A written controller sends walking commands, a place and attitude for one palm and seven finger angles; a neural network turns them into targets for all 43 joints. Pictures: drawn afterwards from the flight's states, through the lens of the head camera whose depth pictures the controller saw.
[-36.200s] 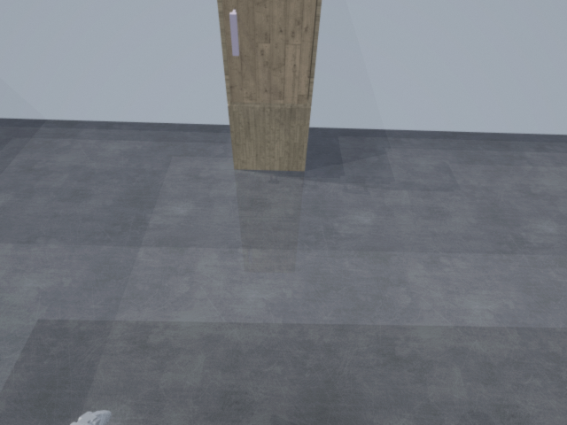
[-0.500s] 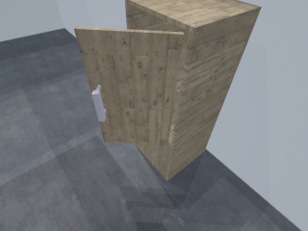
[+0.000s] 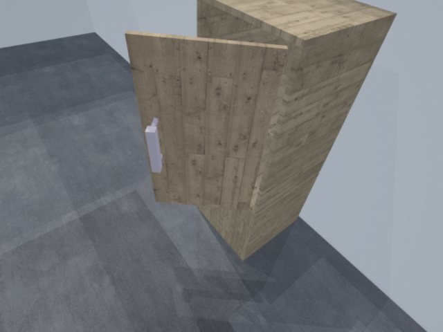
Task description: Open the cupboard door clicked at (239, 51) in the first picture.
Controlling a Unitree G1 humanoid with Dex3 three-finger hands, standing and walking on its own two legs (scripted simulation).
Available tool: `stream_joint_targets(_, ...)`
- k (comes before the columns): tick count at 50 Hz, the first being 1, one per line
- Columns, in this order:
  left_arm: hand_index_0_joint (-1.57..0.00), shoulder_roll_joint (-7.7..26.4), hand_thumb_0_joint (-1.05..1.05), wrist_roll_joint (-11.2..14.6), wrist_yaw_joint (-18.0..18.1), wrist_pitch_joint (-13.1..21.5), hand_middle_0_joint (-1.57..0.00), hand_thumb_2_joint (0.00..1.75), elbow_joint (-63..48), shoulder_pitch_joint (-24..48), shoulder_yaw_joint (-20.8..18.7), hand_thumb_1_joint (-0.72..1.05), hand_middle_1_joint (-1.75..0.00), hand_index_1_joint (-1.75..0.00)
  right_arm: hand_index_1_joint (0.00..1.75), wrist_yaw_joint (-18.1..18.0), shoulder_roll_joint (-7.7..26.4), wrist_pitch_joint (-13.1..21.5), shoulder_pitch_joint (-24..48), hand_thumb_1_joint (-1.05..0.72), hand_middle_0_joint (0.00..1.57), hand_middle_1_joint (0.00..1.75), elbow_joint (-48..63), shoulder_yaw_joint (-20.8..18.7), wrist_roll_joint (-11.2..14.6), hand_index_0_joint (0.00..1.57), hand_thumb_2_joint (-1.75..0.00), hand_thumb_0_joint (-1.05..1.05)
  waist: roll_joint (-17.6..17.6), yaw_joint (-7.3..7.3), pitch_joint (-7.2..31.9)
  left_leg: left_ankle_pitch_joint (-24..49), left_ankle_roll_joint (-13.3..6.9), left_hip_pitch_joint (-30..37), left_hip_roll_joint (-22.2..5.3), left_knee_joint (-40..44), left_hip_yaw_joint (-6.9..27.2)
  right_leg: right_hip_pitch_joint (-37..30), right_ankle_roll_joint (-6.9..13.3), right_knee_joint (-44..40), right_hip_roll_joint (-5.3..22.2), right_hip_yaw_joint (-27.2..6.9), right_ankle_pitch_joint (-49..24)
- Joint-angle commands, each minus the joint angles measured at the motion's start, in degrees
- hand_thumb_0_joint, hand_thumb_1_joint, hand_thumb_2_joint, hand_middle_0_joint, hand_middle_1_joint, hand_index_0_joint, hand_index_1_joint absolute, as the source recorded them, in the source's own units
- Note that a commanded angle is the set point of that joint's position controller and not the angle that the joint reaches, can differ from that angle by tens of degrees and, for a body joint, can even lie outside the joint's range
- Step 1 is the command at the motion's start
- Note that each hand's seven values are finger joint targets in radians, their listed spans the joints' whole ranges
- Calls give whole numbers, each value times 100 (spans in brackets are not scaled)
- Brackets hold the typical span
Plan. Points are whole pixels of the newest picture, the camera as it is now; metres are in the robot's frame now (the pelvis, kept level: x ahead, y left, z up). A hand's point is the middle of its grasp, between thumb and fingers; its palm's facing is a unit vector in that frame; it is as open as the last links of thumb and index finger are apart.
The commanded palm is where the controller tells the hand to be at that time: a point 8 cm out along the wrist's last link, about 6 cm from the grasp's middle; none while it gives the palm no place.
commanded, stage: come to a stop and stand still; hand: left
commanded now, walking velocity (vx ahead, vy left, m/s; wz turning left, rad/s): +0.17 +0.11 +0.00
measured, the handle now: (156, 145) +0.58 +0.22 -0.03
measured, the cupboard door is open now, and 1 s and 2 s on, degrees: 48 48 48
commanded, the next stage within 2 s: look again from close up in 1.08 s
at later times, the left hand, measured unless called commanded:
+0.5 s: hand out of the picture +0.08 +0.18 -0.17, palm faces +0.04 -0.98 -0.21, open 7.2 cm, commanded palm none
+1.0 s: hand out of the picture +0.05 +0.22 -0.15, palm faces +0.03 -0.95 -0.31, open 7.4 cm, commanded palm none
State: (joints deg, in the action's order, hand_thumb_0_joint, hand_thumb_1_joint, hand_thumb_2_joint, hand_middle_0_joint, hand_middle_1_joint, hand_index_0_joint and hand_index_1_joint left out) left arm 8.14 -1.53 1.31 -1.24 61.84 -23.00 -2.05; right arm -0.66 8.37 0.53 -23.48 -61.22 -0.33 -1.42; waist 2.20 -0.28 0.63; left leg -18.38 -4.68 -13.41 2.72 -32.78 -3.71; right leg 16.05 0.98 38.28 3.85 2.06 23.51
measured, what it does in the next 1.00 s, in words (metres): steps on the spot: right foot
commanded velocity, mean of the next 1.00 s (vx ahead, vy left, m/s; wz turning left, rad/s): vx -0.03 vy -0.01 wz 0.00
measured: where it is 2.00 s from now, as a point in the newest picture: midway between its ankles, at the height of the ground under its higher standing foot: outside the picture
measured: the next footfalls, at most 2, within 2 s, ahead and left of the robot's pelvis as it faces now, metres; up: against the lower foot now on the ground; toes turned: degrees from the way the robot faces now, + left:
right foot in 0.20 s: +0.10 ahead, -0.12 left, +0.00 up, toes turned -2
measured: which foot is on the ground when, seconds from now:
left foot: down 0.00-1.00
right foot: up 0.00-0.18, down 0.20-1.00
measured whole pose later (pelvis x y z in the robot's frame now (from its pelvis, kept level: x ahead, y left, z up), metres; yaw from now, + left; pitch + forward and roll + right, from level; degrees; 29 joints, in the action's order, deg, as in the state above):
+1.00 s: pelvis -0.01 -0.02 +0.01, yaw +1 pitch -3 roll +0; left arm 17.5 -0.9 0.6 0.7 57.4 -13.6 -0.8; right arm 0.2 18.6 0.4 -11.7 -56.6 -0.8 -1.1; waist 0.4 -0.1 0.7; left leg -13.8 -3.0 -8.9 2.4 -25.8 -2.9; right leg 13.6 2.3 24.6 0.3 5.4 7.9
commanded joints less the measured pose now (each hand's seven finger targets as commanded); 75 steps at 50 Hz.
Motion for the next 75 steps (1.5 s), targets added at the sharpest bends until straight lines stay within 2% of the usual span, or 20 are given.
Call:
stream_joint_targets(1, -20, 152, 0, -23, -48, 289, -20, 90, -668, 592, 14, 90, -30, -30, 30, -91, 672, 194, -672, -90, 20, 30, 121, -91, -12, 20, -90, 0, -698, 220, -897, 333, -973, 606, -1843, 2047, 2401, 1825, 196, 1302, -21, 114, 573)
stream_joint_targets(6, -20, -98, 0, 46, -30, 285, -20, 90, -449, 289, 79, 90, -30, -30, 30, -191, 525, 268, -331, -90, 20, 30, 74, -2, 35, 20, -90, 0, -499, -59, -407, 3036, -613, 165, -1375, 1366, 1116, 9, 10, -440, -158, 285, -640)
stream_joint_targets(8, -20, 109, 0, 78, 41, 298, -20, 90, -305, 105, 65, 90, -30, -30, 30, -226, 371, 276, -228, -90, 20, 30, 20, 35, 94, 20, -90, 0, -367, -169, -310, 2672, -200, -196, -1117, 1071, 921, -921, 16, -1347, 29, -70, -1624)
stream_joint_targets(9, -20, 272, 0, 103, 66, 316, -20, 90, -226, 1, 53, 90, -30, -30, 30, -223, 276, 278, -241, -90, 20, 30, 11, 53, 112, 20, -90, 0, -230, -149, -308, 2063, 42, -541, -888, 1026, 771, -1343, 162, -1342, 373, -535, -2455)
stream_joint_targets(10, -20, 413, 0, 122, 78, 315, -20, 90, -201, 26, 64, 90, -30, -30, 30, -206, 228, 264, -248, -90, 20, 30, -11, 55, 114, 20, -90, 0, -466, -96, -396, 1520, 216, -711, -741, 1230, 703, -1415, 301, -1212, 684, -694, -3230)
stream_joint_targets(11, -20, 516, 0, 117, 77, 279, -20, 90, -211, 109, 75, 90, -30, -30, 30, -192, 186, 251, -242, -90, 20, 30, -29, 38, 117, 20, -90, 0, -569, -59, -510, 1454, 293, -621, -661, 1390, 751, -1202, 286, -1036, 682, -601, -3367)
stream_joint_targets(12, -20, 458, 0, 130, 89, 290, -20, 90, -183, 180, 80, 90, -30, -30, 30, -203, 202, 183, -160, -90, 20, 30, -82, 30, 95, 20, -90, 0, 107, -44, -413, 1708, 289, -400, -748, 1248, 708, -1122, 277, -977, 553, -600, -3531)
stream_joint_targets(13, -20, 402, 0, 134, 105, 285, -20, 90, -188, 219, 103, 90, -30, -30, 30, -209, 253, 166, -180, -90, 20, 30, -107, 5, 103, 20, -90, 0, 396, -21, -304, 1862, 274, -226, -780, 1202, 678, -1107, 261, -988, 563, -558, -3677)
stream_joint_targets(16, -20, 418, 0, 120, 151, 225, -20, 90, -311, 371, 97, 90, -30, -30, 30, -221, 301, 159, -121, -90, 20, 30, -147, -34, 107, 20, -90, 0, 30, 3, -223, 2892, 267, 165, -879, 1197, 700, -881, 180, -863, 458, -437, -3544)
stream_joint_targets(20, -20, 452, 0, 89, 168, 156, -20, 90, -431, 472, 53, 90, -30, -30, 30, -222, 344, 136, 105, -90, 20, 30, -90, -81, 94, 20, -90, 0, -244, -11, -114, 3311, 201, 394, -981, 1125, 733, -665, 131, -869, 317, -400, -2852)
stream_joint_targets(24, -20, 394, 0, 77, 144, 126, -20, 90, -426, 539, 76, 90, -30, -30, 30, -189, 371, 108, 290, -90, 20, 30, -64, -63, 75, 20, -90, 0, -212, -14, -357, 2078, 155, 84, -986, 1387, 843, -579, 109, -1108, 249, -434, -2005)
stream_joint_targets(25, -20, 1733, 0, 30, 149, 241, -20, 90, -842, 738, 100, 90, -30, -30, 30, -142, 1488, 164, 749, -90, 20, 30, 616, -179, 66, 20, -90, 0, -187, 68, -734, 2751, 481, -85, -728, 1601, 1039, -513, 135, -961, -18, -145, -1743)
stream_joint_targets(26, -20, 1193, 0, 6, 159, 222, -20, 90, -991, 630, -39, 90, -30, -30, 30, -183, 1427, 313, 721, -90, 20, 30, 822, -302, 19, 20, -90, 0, -203, 1, 54, 3317, 465, 107, -1039, 1030, 1187, -505, 178, -609, 32, -85, -1358)
stream_joint_targets(27, -20, 1036, 0, 27, 161, 227, -20, 90, -1004, 636, 21, 90, -30, -30, 30, -203, 1273, 321, 642, -90, 20, 30, 818, -306, 14, 20, -90, 0, -562, 57, 554, 3858, 443, 537, -1029, 874, 1162, -497, 236, -564, 43, -142, -1599)
stream_joint_targets(29, -20, 1022, 0, 53, 138, 202, -20, 90, -1089, 581, -3, 90, -30, -30, 30, -224, 1220, 239, 631, -90, 20, 30, 918, -320, 24, 20, -90, 0, -774, 72, 505, 3125, 289, 474, -1021, 837, 1107, -364, 243, -671, 45, -103, -1366)
stream_joint_targets(33, -20, 1261, 0, 35, 73, 197, -20, 90, -1140, 659, -54, 90, -30, -30, 30, -150, 1389, 132, 900, -90, 20, 30, 1117, -331, 21, 20, -90, 0, -254, 59, -354, 842, 88, -532, -816, 1009, 978, -442, 345, -1077, 228, -472, -1456)
stream_joint_targets(38, -20, 1669, 0, 46, 24, 313, -20, 90, -1140, 1004, -82, 90, -30, -30, 30, -58, 1680, 118, 1138, -90, 20, 30, 1088, -326, 28, 20, -90, 0, -37, 124, -433, 198, 72, -295, -725, 1120, 911, -204, 387, -1672, 394, -865, -778)
stream_joint_targets(44, -20, 1874, 0, 49, -8, 327, -20, 90, -970, 1165, -62, 90, -30, -30, 30, 15, 1837, 96, 1255, -90, 20, 30, 899, -264, 26, 20, -90, 0, -30, 103, -525, -151, 93, -256, -703, 1351, 894, -183, 279, -2125, 429, -951, -159)
stream_joint_targets(58, -20, 1698, 0, 71, 12, 322, -20, 90, -502, 1055, 32, 90, -30, -30, 30, 49, 1632, 79, 960, -90, 20, 30, 261, -127, 46, 20, -90, 0, -146, 32, -392, -70, 176, -419, -768, 1633, 920, -726, 146, -2315, 480, -797, -416)
stream_joint_targets(75, -20, 773, 0, 60, 131, 257, -20, 90, -134, 310, 196, 90, -30, -30, 30, -41, 801, 55, 471, -90, 20, 30, -218, -44, 97, 20, -90, 0, -214, 8, -506, 112, 242, -363, -866, 1817, 890, -817, 55, -2071, 374, -491, -1233)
